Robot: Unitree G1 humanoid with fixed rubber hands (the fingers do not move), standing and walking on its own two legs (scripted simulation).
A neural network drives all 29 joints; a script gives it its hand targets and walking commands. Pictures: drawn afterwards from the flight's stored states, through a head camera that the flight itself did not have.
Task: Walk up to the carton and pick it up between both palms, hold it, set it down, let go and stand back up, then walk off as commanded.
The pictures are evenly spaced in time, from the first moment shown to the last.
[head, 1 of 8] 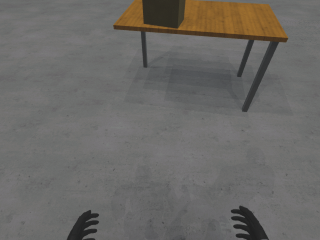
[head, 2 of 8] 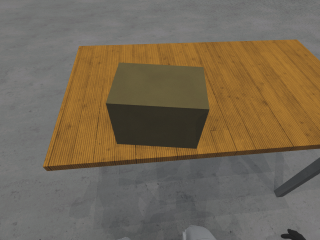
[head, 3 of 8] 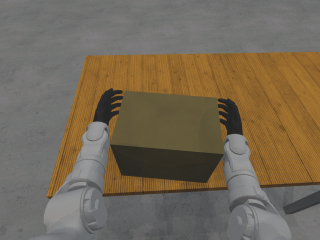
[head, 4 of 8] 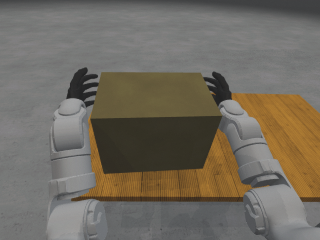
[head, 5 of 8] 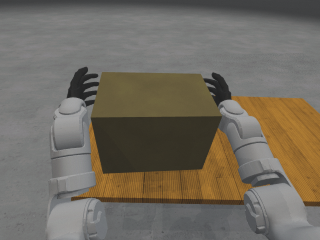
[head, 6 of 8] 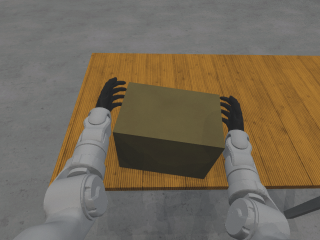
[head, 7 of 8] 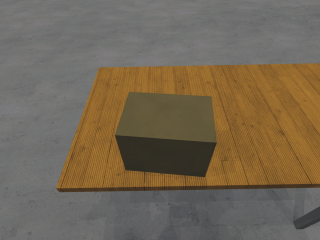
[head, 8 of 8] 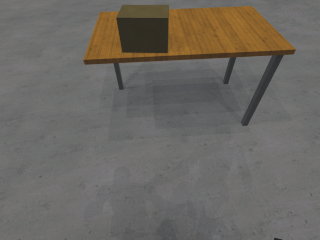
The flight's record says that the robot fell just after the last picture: no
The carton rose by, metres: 0.18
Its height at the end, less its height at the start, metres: +0.00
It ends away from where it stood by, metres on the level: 0.01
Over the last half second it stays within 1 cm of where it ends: yes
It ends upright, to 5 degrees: yes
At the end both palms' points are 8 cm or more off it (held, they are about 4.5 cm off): yes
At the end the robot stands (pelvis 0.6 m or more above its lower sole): yes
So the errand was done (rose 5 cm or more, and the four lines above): yes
